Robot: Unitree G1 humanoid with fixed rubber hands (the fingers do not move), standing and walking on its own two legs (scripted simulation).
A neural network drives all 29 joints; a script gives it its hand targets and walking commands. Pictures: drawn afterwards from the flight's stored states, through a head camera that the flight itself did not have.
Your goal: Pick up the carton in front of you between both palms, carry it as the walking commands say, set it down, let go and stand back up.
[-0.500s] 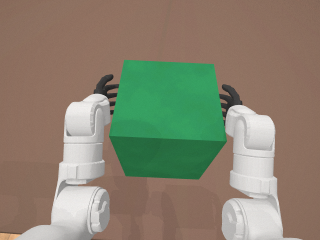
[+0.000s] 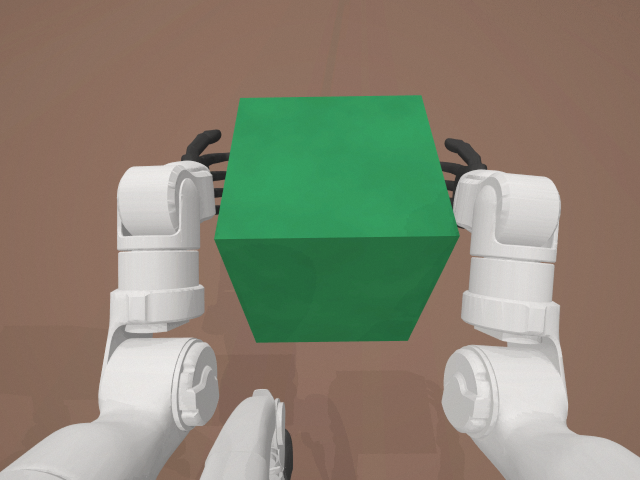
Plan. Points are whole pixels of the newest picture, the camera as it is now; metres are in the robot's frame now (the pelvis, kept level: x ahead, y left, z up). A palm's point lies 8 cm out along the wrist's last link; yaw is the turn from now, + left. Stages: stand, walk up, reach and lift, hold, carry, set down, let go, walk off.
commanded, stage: carry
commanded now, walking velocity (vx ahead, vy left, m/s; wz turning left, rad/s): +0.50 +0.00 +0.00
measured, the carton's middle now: (331, 230) +0.38 +0.02 +0.09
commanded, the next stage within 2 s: none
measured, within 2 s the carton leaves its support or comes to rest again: neither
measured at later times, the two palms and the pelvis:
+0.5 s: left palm out of the picture +0.65 +0.17 +0.28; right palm out of the picture +0.64 -0.13 +0.27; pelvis +0.28 +0.02 +0.08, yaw +0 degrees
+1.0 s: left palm out of the picture +0.90 +0.21 +0.19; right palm out of the picture +0.90 -0.09 +0.19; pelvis +0.56 +0.05 +0.08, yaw +0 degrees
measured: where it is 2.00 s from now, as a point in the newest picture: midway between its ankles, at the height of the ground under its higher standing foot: (329, 211)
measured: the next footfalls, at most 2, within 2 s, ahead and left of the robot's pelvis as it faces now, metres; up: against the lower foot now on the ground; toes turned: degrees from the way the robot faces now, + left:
left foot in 0.02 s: +0.21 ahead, +0.11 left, +0.09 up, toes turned +5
right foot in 0.52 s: +0.44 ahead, -0.07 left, +0.09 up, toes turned -4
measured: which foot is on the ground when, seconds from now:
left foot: up 0.00-0.00, down 0.02-0.52, up 0.54-0.94, down 0.96-1.00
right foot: down 0.00-0.04, up 0.06-0.50, down 0.52-0.98, up 1.00-1.00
